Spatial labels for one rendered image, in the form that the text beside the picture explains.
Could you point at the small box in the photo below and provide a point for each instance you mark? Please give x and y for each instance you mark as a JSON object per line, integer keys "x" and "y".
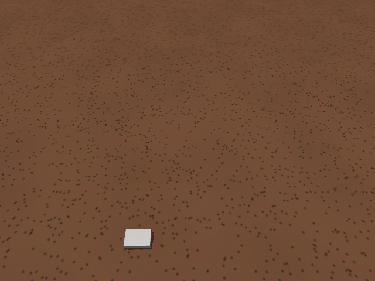
{"x": 137, "y": 238}

